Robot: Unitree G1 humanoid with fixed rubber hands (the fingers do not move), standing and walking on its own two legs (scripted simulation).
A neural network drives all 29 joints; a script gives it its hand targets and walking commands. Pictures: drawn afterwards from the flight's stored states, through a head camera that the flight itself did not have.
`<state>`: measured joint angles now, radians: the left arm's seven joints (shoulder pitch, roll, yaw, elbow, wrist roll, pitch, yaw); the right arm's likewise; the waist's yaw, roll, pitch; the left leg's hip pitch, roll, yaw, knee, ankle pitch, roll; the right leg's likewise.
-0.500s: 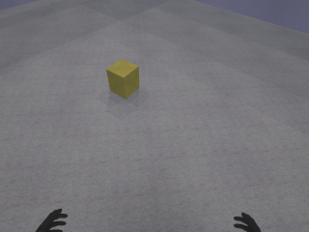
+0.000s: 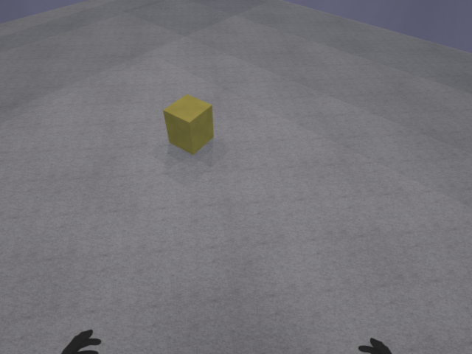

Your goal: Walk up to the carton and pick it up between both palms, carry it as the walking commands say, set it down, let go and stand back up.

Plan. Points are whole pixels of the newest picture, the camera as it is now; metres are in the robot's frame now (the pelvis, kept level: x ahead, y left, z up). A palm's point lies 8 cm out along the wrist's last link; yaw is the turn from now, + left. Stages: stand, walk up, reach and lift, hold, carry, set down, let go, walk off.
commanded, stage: walk up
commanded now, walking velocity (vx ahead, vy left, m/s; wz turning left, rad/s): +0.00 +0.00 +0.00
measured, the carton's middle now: (189, 124) +1.47 +0.32 -0.65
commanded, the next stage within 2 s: none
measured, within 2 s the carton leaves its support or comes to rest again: neither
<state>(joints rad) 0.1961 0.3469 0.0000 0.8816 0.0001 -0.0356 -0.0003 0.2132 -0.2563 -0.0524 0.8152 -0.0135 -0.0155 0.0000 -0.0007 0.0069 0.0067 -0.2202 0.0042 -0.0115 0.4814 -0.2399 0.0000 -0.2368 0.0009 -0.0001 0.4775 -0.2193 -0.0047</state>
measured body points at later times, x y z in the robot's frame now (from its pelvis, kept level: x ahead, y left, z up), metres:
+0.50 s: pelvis +0.10 +0.06 +0.01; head +0.11 +0.09 +0.46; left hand +0.20 +0.32 -0.13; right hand +0.10 -0.20 -0.11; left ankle +0.05 +0.19 -0.74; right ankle +0.15 -0.10 -0.67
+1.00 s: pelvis +0.32 +0.05 +0.01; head +0.35 +0.03 +0.46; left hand +0.31 +0.30 -0.12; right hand +0.46 -0.18 -0.13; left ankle +0.38 +0.22 -0.68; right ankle +0.32 -0.09 -0.74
